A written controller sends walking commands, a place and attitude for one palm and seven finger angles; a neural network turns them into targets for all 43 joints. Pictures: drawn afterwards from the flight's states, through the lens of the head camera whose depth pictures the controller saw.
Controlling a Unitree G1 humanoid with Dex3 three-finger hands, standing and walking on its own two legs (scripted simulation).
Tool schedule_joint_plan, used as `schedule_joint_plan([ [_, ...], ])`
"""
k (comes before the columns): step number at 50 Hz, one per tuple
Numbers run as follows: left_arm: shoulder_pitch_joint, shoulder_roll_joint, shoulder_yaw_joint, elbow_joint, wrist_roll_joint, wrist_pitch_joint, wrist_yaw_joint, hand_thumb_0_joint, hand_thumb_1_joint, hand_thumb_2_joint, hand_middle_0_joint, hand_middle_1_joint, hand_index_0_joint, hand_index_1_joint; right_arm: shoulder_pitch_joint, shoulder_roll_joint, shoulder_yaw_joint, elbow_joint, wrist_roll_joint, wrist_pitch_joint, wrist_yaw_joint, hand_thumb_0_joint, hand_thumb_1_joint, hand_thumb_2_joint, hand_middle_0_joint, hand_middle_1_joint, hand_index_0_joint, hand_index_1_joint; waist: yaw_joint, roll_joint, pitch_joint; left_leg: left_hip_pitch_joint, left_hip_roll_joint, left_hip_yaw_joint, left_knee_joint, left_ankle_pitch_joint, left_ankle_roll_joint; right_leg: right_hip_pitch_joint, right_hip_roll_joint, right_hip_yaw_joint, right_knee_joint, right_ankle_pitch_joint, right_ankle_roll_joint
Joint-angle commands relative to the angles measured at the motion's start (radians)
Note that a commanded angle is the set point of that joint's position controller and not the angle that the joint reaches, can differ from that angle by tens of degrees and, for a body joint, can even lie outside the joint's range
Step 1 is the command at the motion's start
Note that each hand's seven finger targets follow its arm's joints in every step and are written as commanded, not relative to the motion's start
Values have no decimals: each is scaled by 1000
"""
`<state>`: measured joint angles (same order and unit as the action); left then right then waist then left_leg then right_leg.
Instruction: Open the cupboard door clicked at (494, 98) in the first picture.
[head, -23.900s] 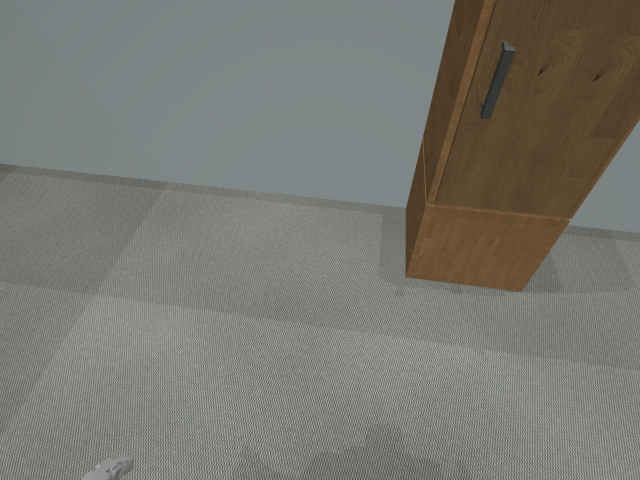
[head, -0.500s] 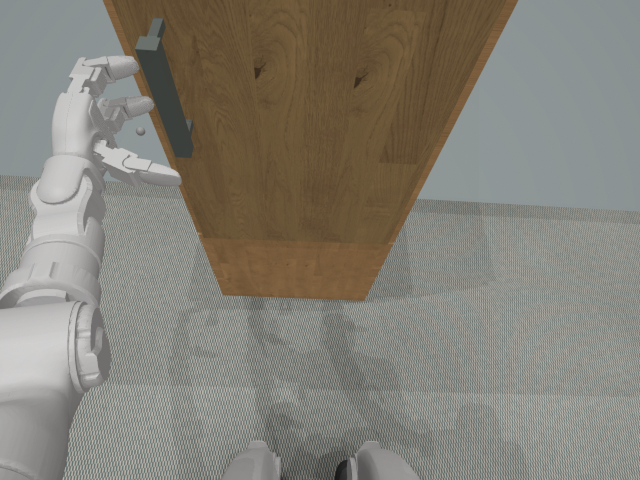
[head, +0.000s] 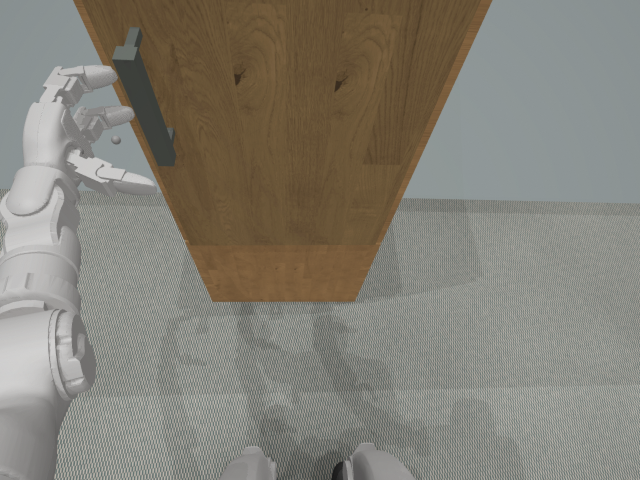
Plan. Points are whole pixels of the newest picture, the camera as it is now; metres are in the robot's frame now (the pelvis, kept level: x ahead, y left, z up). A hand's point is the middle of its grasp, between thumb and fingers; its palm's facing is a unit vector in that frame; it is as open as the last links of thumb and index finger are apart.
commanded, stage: move the hooked fingers beside the handle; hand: left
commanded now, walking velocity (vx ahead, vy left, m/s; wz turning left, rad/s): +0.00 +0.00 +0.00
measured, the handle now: (152, 103) +0.54 +0.19 +0.11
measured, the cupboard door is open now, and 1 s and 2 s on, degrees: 1 1 1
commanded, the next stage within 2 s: slide the fingers in behind the handle in 1.70 s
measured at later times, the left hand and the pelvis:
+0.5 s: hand (106, 133) +0.50 +0.24 +0.10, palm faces -0.02 -1.00 +0.00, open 14.1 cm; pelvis +0.00 +0.00 +0.00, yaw -1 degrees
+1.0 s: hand (87, 129) +0.50 +0.26 +0.10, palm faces -0.02 -1.00 +0.00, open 14.0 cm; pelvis -0.01 +0.00 +0.00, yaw -2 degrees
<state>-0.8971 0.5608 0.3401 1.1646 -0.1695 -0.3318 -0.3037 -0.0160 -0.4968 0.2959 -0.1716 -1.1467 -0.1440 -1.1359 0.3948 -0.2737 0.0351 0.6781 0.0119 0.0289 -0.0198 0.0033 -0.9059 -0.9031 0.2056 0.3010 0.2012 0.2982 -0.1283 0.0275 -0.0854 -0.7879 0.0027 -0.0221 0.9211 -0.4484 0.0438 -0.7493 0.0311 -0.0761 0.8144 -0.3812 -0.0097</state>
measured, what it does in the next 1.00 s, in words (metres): stands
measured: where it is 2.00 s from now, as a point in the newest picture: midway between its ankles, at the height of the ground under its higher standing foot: outside the picture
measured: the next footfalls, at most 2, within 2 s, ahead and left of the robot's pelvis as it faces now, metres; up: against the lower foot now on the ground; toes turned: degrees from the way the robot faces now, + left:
none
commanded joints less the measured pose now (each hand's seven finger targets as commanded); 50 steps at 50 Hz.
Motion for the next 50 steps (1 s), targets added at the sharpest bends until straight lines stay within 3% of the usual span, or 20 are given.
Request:
schedule_joint_plan([
  [1, -532, 199, 12, -215, -2, -78, -60, 0, -500, 300, -300, -1200, -300, -1200, 149, -194, -57, -53, 0, -11, -20, 0, -900, -900, 200, 300, 200, 300, -68, 128, -416, 397, 22, -70, -89, 472, -26, 61, 31, 26, -61, 305, -16],
  [3, -523, 242, 36, -203, 7, -75, -65, 0, -500, 300, -300, -1200, -300, -1200, 154, -196, -55, -60, 0, -9, -25, 0, -900, -900, 200, 300, 200, 300, -62, 132, -434, 377, 18, -67, -88, 466, -22, 84, 28, 33, -57, 315, -18],
  [4, -519, 227, 24, -207, 5, -73, -72, 0, -500, 300, -300, -1200, -300, -1200, 152, -191, -53, -64, 0, -10, -25, 0, -900, -900, 200, 300, 200, 300, -64, 137, -441, 379, 18, -62, -87, 470, -21, 90, 28, 34, -57, 324, -16],
  [5, -506, 250, 45, -208, 0, -76, -76, 0, -500, 300, -300, -1200, -300, -1200, 157, -193, -52, -68, -1, -9, -26, 0, -900, -900, 200, 300, 200, 300, -51, 152, -451, 385, 17, -67, -82, 511, -24, 100, 28, 32, -50, 338, -21],
  [9, -506, 263, 46, -208, 0, -66, -98, 0, -500, 300, -300, -1200, -300, -1200, 159, -194, -51, -76, 0, 0, -28, 0, -900, -900, 200, 300, 200, 300, -58, 149, -463, 391, 24, -66, -77, 525, -27, 90, 30, 31, -47, 344, -15],
  [11, -493, 329, 97, -214, 1, -68, -101, 0, -500, 300, -300, -1200, -300, -1200, 164, -200, -53, -82, 1, 5, -30, 0, -900, -900, 200, 300, 200, 300, -44, 149, -493, 390, 25, -61, -71, 550, -26, 110, 31, 37, -43, 368, -14],
  [14, -486, 283, 63, -198, -1, -57, -108, 0, -500, 300, -300, -1200, -300, -1200, 162, -196, -52, -88, 1, 9, -28, 0, -900, -900, 200, 300, 200, 300, -54, 148, -457, 382, 26, -61, -76, 520, -26, 84, 33, 31, -49, 338, -12],
  [16, -493, 326, 90, -206, 3, -60, -105, 0, -500, 300, -300, -1200, -300, -1200, 167, -201, -52, -90, 1, 13, -31, 0, -900, -900, 200, 300, 200, 300, -48, 163, -474, 391, 27, -64, -77, 531, -29, 86, 32, 32, -46, 337, -13],
  [20, -493, 332, 91, -179, 5, -49, -101, 0, -500, 300, -300, -1200, -300, -1200, 171, -200, -48, -92, 1, 16, -35, 0, -900, -900, 200, 300, 200, 300, -59, 154, -433, 353, 24, -58, -76, 493, -21, 78, 32, 34, -50, 323, -14],
  [21, -502, 383, 124, -192, 12, -52, -99, 0, -500, 300, -300, -1200, -300, -1200, 175, -206, -50, -93, 1, 19, -37, 0, -900, -900, 200, 300, 200, 300, -49, 149, -455, 361, 28, -65, -79, 505, -27, 86, 32, 34, -46, 327, -13],
  [22, -483, 348, 97, -180, 13, -48, -104, 0, -500, 300, -300, -1200, -300, -1200, 174, -202, -49, -98, 2, 19, -34, 0, -900, -900, 200, 300, 200, 300, -53, 156, -462, 367, 26, -60, -77, 510, -25, 86, 33, 34, -47, 332, -11],
  [24, -462, 396, 130, -174, 15, -43, -109, 0, -500, 300, -300, -1200, -300, -1200, 177, -206, -48, -102, 2, 24, -37, 0, -900, -900, 200, 300, 200, 300, -45, 137, -463, 343, 27, -55, -76, 509, -23, 111, 31, 37, -46, 348, -10],
  [26, -480, 400, 131, -210, 13, -51, -114, 0, -500, 300, -300, -1200, -300, -1200, 176, -204, -48, -109, 3, 25, -36, 0, -900, -900, 200, 300, 200, 300, -40, 177, -496, 376, 28, -56, -74, 538, -28, 106, 33, 38, -43, 353, -11],
  [30, -441, 432, 157, -175, 13, -44, -119, 0, -500, 300, -300, -1200, -300, -1200, 179, -207, -45, -118, 3, 32, -38, 0, -900, -900, 200, 300, 200, 300, -31, 164, -455, 348, 28, -56, -77, 528, -27, 105, 35, 34, -43, 340, -15],
  [32, -433, 414, 141, -138, 17, -31, -122, 0, -500, 300, -300, -1200, -300, -1200, 177, -207, -44, -119, 4, 34, -37, 0, -900, -900, 200, 300, 200, 300, -42, 138, -425, 319, 27, -50, -80, 473, -22, 95, 36, 34, -51, 316, -9],
  [35, -444, 471, 173, -135, 20, -29, -127, 0, -500, 300, -300, -1200, -300, -1200, 181, -214, -42, -128, 5, 35, -44, 0, -900, -900, 200, 300, 200, 300, -42, 115, -418, 275, 24, -45, -83, 444, -15, 125, 33, 40, -48, 319, -11],
  [41, -496, 468, 153, -169, 24, -51, -142, 0, -500, 300, -300, -1200, -300, -1200, 188, -215, -42, -121, 3, 33, -47, 0, -900, -900, 200, 300, 200, 300, -53, 185, -471, 358, 32, -63, -73, 487, -30, 65, 37, 36, -42, 299, -12],
  [44, -481, 474, 158, -132, 18, -38, -157, 0, -500, 300, -300, -1200, -300, -1200, 191, -218, -41, -116, 5, 35, -48, 0, -900, -900, 200, 300, 200, 300, -60, 145, -449, 325, 32, -58, -70, 458, -22, 74, 37, 37, -48, 295, -8],
  [46, -479, 460, 151, -146, 14, -34, -164, 0, -500, 300, -300, -1200, -300, -1200, 193, -216, -42, -116, 3, 33, -47, 0, -900, -900, 200, 300, 200, 300, -50, 178, -475, 357, 32, -62, -74, 488, -27, 72, 37, 32, -47, 302, -10],
  [50, -444, 475, 162, -135, 14, -16, -167, 0, -500, 300, -300, -1200, -300, -1200, 194, -217, -41, -119, 3, 37, -48, 0, -900, -900, 200, 300, 200, 300, -43, 163, -450, 327, 30, -56, -70, 493, -23, 82, 37, 32, -45, 315, -13],
])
